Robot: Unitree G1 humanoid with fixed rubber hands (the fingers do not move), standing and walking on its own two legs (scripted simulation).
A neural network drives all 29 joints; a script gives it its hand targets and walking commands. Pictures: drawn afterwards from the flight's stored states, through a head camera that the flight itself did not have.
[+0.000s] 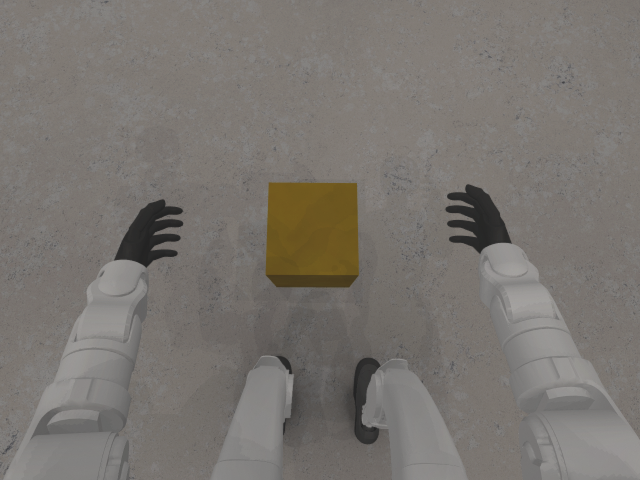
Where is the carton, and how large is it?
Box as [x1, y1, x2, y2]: [266, 183, 358, 286]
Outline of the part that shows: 269,183 266,275 276,286 349,286 358,275 356,183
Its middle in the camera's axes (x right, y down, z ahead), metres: -0.02 +0.01 +0.98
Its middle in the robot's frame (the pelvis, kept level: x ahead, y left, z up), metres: +0.49 +0.04 -0.57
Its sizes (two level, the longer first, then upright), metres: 0.210 0.200 0.250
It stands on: the floor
